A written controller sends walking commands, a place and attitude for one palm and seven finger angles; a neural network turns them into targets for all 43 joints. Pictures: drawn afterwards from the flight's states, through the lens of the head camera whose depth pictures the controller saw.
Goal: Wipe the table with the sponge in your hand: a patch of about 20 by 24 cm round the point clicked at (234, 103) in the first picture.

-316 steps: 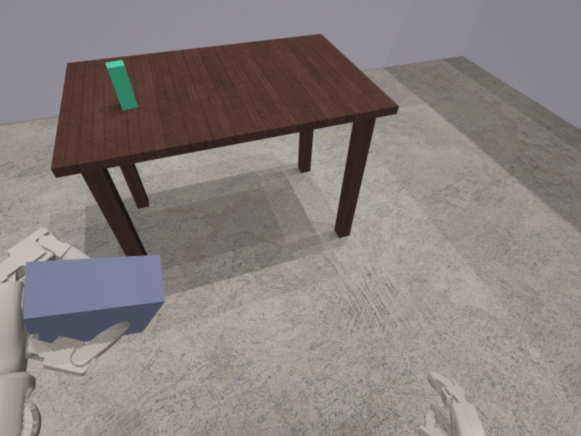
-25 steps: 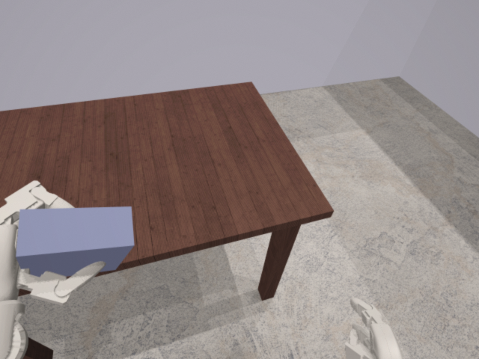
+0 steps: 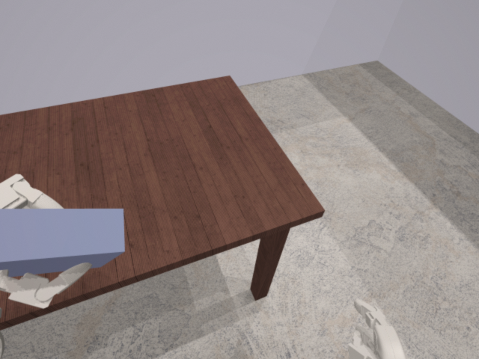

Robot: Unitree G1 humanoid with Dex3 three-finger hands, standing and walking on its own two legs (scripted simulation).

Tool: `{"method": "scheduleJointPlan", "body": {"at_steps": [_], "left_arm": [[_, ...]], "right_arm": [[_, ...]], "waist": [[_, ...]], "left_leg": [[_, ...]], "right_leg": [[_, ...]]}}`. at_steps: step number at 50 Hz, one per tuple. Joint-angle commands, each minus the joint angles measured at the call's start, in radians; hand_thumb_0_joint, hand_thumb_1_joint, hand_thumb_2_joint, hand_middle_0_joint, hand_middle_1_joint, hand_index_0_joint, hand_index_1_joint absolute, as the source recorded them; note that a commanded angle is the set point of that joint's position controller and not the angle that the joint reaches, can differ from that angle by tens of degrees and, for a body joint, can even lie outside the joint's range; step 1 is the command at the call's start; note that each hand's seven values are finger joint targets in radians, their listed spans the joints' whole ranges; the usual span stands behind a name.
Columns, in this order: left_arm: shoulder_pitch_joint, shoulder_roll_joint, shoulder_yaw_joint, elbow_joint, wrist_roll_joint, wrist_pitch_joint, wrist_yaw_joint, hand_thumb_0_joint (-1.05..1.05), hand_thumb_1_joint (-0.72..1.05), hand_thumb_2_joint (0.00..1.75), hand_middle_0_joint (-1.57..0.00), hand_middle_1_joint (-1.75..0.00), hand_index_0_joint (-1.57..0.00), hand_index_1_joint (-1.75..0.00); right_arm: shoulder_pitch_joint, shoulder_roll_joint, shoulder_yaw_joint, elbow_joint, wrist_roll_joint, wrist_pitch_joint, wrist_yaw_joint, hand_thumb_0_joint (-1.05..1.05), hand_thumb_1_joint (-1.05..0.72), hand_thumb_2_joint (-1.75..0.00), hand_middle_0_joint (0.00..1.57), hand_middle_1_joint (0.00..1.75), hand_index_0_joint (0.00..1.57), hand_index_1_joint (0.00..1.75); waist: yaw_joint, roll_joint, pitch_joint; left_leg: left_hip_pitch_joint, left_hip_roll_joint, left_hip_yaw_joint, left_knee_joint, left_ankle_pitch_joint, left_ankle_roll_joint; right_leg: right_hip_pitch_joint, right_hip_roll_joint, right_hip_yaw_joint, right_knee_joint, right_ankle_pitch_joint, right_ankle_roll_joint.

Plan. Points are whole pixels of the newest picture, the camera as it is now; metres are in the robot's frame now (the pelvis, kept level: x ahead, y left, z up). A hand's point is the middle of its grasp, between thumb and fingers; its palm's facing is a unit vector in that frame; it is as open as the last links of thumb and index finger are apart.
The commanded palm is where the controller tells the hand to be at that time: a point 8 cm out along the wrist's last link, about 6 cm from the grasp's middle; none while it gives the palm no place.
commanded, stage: shuffle to correct the standing spot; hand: left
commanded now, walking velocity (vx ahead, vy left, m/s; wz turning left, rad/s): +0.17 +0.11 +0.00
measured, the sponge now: (77, 243) +0.23 +0.21 +0.15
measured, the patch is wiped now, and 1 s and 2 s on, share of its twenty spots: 0.00 0.00 0.00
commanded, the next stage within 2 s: come to a stop and stand still in 0.74 s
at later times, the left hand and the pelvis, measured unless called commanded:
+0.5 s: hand (42, 240) +0.21 +0.24 +0.18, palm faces +0.32 -0.82 -0.48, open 9.4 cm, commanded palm +0.16 +0.29 +0.19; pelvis -0.01 +0.01 +0.00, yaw -1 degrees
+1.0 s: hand (24, 199) +0.26 +0.28 +0.19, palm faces +0.32 -0.83 -0.45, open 9.4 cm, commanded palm +0.21 +0.32 +0.19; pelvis +0.04 +0.05 +0.01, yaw -2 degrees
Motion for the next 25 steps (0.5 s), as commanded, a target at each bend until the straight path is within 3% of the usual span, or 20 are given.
{"method": "scheduleJointPlan", "body": {"at_steps": [1, 2, 4, 5, 6, 7, 8, 9, 10, 11, 12, 13, 15, 16, 19, 21, 22, 23, 24, 25], "left_arm": [[-0.056, 0.144, 0.119, -0.229, -0.008, -0.063, 0.022, 0.00, 0.10, 1.30, -1.20, -1.60, -1.20, -1.60], [-0.061, 0.145, 0.123, -0.211, -0.007, -0.063, 0.024, 0.00, 0.10, 1.30, -1.20, -1.60, -1.20, -1.60], [-0.059, 0.149, 0.121, -0.183, -0.013, -0.061, 0.028, 0.00, 0.10, 1.30, -1.20, -1.60, -1.20, -1.60], [-0.070, 0.130, 0.105, -0.184, -0.015, -0.066, 0.028, 0.00, 0.10, 1.30, -1.20, -1.60, -1.20, -1.60], [-0.089, 0.128, 0.104, -0.174, -0.016, -0.071, 0.031, 0.00, 0.10, 1.30, -1.20, -1.60, -1.20, -1.60], [-0.106, 0.133, 0.113, -0.183, -0.014, -0.076, 0.036, 0.00, 0.10, 1.30, -1.20, -1.60, -1.20, -1.60], [-0.121, 0.125, 0.107, -0.174, -0.012, -0.072, 0.036, 0.00, 0.10, 1.30, -1.20, -1.60, -1.20, -1.60], [-0.152, 0.122, 0.101, -0.210, -0.012, -0.071, 0.031, 0.00, 0.10, 1.30, -1.20, -1.60, -1.20, -1.60], [-0.182, 0.091, 0.060, -0.222, -0.006, -0.076, 0.031, 0.00, 0.10, 1.30, -1.20, -1.60, -1.20, -1.60], [-0.224, 0.102, 0.046, -0.255, 0.015, -0.079, 0.035, 0.00, 0.10, 1.30, -1.20, -1.60, -1.20, -1.60], [-0.235, 0.131, 0.061, -0.237, 0.029, -0.075, 0.040, 0.00, 0.10, 1.30, -1.20, -1.60, -1.20, -1.60], [-0.234, 0.128, 0.060, -0.187, 0.024, -0.062, 0.032, 0.00, 0.10, 1.30, -1.20, -1.60, -1.20, -1.60], [-0.239, 0.124, 0.064, -0.211, 0.022, -0.053, 0.029, 0.00, 0.10, 1.30, -1.20, -1.60, -1.20, -1.60], [-0.221, 0.121, 0.066, -0.212, 0.023, -0.057, 0.029, 0.00, 0.10, 1.30, -1.20, -1.60, -1.20, -1.60], [-0.103, 0.138, 0.110, -0.205, 0.018, -0.064, 0.029, 0.00, 0.10, 1.30, -1.20, -1.60, -1.20, -1.60], [-0.063, 0.126, 0.111, -0.196, 0.014, -0.067, 0.027, 0.00, 0.10, 1.30, -1.20, -1.60, -1.20, -1.60], [-0.046, 0.144, 0.131, -0.168, 0.014, -0.063, 0.028, 0.00, 0.10, 1.30, -1.20, -1.60, -1.20, -1.60], [-0.047, 0.156, 0.139, -0.157, 0.017, -0.062, 0.026, 0.00, 0.10, 1.30, -1.20, -1.60, -1.20, -1.60], [-0.038, 0.172, 0.153, -0.135, 0.009, -0.055, 0.022, 0.00, 0.10, 1.30, -1.20, -1.60, -1.20, -1.60], [-0.108, 0.137, 0.133, -0.150, -0.005, -0.051, 0.015, 0.00, 0.10, 1.30, -1.20, -1.60, -1.20, -1.60]], "right_arm": [[-0.074, -0.128, -0.047, -0.150, -0.002, -0.062, -0.008, 0.00, -0.90, -0.90, 0.20, 0.30, 0.20, 0.30], [-0.076, -0.132, -0.047, -0.147, 0.000, -0.060, -0.007, 0.00, -0.90, -0.90, 0.20, 0.30, 0.20, 0.30], [-0.077, -0.130, -0.054, -0.144, 0.010, -0.054, -0.008, 0.00, -0.90, -0.90, 0.20, 0.30, 0.20, 0.30], [-0.072, -0.136, -0.062, -0.144, 0.011, -0.054, -0.004, 0.00, -0.90, -0.90, 0.20, 0.30, 0.20, 0.30], [-0.082, -0.133, -0.060, -0.146, 0.012, -0.056, 0.001, 0.00, -0.90, -0.90, 0.20, 0.30, 0.20, 0.30], [-0.077, -0.123, -0.048, -0.128, 0.006, -0.050, 0.006, 0.00, -0.90, -0.90, 0.20, 0.30, 0.20, 0.30], [-0.065, -0.110, -0.041, -0.113, 0.003, -0.043, 0.004, 0.00, -0.90, -0.90, 0.20, 0.30, 0.20, 0.30], [-0.069, -0.113, -0.042, -0.102, 0.000, -0.045, -0.006, 0.00, -0.90, -0.90, 0.20, 0.30, 0.20, 0.30], [-0.077, -0.132, -0.045, -0.103, -0.004, -0.051, -0.014, 0.00, -0.90, -0.90, 0.20, 0.30, 0.20, 0.30], [-0.090, -0.123, -0.046, -0.124, -0.007, -0.065, -0.017, 0.00, -0.90, -0.90, 0.20, 0.30, 0.20, 0.30], [-0.097, -0.117, -0.045, -0.129, -0.012, -0.073, -0.020, 0.00, -0.90, -0.90, 0.20, 0.30, 0.20, 0.30], [-0.098, -0.118, -0.046, -0.112, -0.014, -0.078, -0.017, 0.00, -0.90, -0.90, 0.20, 0.30, 0.20, 0.30], [-0.099, -0.111, -0.040, -0.110, -0.013, -0.092, -0.016, 0.00, -0.90, -0.90, 0.20, 0.30, 0.20, 0.30], [-0.098, -0.114, -0.041, -0.110, -0.006, -0.098, -0.014, 0.00, -0.90, -0.90, 0.20, 0.30, 0.20, 0.30], [-0.101, -0.122, -0.033, -0.118, -0.004, -0.103, -0.011, 0.00, -0.90, -0.90, 0.20, 0.30, 0.20, 0.30], [-0.109, -0.113, -0.024, -0.132, -0.006, -0.090, -0.008, 0.00, -0.90, -0.90, 0.20, 0.30, 0.20, 0.30], [-0.111, -0.110, -0.022, -0.132, -0.010, -0.084, -0.010, 0.00, -0.90, -0.90, 0.20, 0.30, 0.20, 0.30], [-0.097, -0.105, -0.030, -0.133, -0.012, -0.075, -0.010, 0.00, -0.90, -0.90, 0.20, 0.30, 0.20, 0.30], [-0.097, -0.113, -0.039, -0.135, -0.014, -0.067, -0.006, 0.00, -0.90, -0.90, 0.20, 0.30, 0.20, 0.30], [-0.090, -0.121, -0.052, -0.137, -0.005, -0.072, -0.006, 0.00, -0.90, -0.90, 0.20, 0.30, 0.20, 0.30]], "waist": [[0.022, 0.132, -0.170], [0.028, 0.085, -0.180], [0.033, -0.101, -0.193], [0.038, -0.171, -0.169], [0.041, -0.175, -0.116], [0.035, -0.122, -0.090], [0.012, -0.048, -0.063], [-0.008, 0.083, -0.066], [-0.017, 0.276, -0.079], [-0.008, 0.369, -0.084], [0.013, 0.267, -0.094], [0.013, 0.224, -0.083], [0.014, 0.142, -0.058], [0.022, 0.125, -0.063], [0.038, 0.196, -0.102], [0.046, 0.166, -0.119], [0.051, 0.081, -0.125], [0.051, -0.087, -0.126], [0.039, -0.223, -0.118], [0.043, -0.263, -0.090]], "left_leg": [[0.129, 0.139, -0.159, -0.066, 0.683, -0.021], [0.049, 0.118, -0.142, -0.015, 0.641, -0.028], [-0.116, 0.030, -0.090, 0.189, 0.485, -0.041], [-0.192, -0.004, -0.081, 0.256, 0.320, -0.048], [-0.241, 0.005, -0.123, 0.233, 0.051, -0.050], [-0.210, 0.048, -0.170, 0.126, -0.078, -0.034], [-0.079, 0.060, -0.164, -0.049, -0.064, -0.023], [0.098, 0.044, -0.165, -0.195, 0.019, -0.017], [0.209, 0.133, -0.338, -0.280, 0.091, 0.017], [0.276, 0.243, -0.486, -0.340, 0.227, 0.076], [0.244, 0.251, -0.464, -0.318, 0.304, 0.136], [0.171, 0.272, -0.494, -0.336, 0.252, 0.135], [0.084, 0.260, -0.439, -0.335, 0.243, 0.150], [0.046, 0.246, -0.381, -0.324, 0.233, 0.145], [-0.089, 0.178, -0.238, -0.322, 0.060, 0.085], [-0.228, 0.161, -0.241, -0.270, -0.111, 0.055], [-0.309, 0.127, -0.218, -0.176, -0.172, 0.038], [-0.369, 0.046, -0.153, 0.041, -0.189, 0.008], [-0.396, -0.008, -0.116, 0.292, -0.149, -0.021], [-0.394, -0.003, -0.137, 0.459, -0.133, -0.047]], "right_leg": [[0.051, -0.012, -0.027, -0.107, 0.292, -0.041], [0.137, -0.032, 0.002, -0.125, 0.411, -0.056], [0.245, -0.172, 0.202, -0.142, 0.666, -0.137], [0.251, -0.246, 0.294, -0.170, 0.699, -0.192], [0.218, -0.303, 0.351, -0.188, 0.691, -0.217], [0.144, -0.312, 0.346, -0.177, 0.566, -0.192], [0.019, -0.262, 0.271, -0.153, 0.402, -0.138], [-0.100, -0.155, 0.160, -0.040, 0.289, -0.087], [-0.239, -0.004, 0.029, 0.167, 0.148, -0.033], [-0.351, 0.047, -0.001, 0.346, -0.095, -0.009], [-0.342, 0.038, 0.027, 0.422, -0.119, -0.014], [-0.334, 0.012, 0.045, 0.447, -0.129, -0.011], [-0.289, -0.005, 0.046, 0.412, -0.093, -0.007], [-0.238, -0.012, 0.027, 0.326, -0.079, -0.008], [-0.007, 0.008, -0.040, 0.072, 0.018, -0.009], [0.193, 0.013, -0.044, -0.107, 0.096, -0.014], [0.287, -0.021, 0.016, -0.184, 0.099, -0.029], [0.294, -0.130, 0.197, -0.290, -0.018, -0.087], [0.214, -0.314, 0.486, -0.411, -0.143, -0.170], [0.096, -0.401, 0.611, -0.474, -0.275, -0.232]]}}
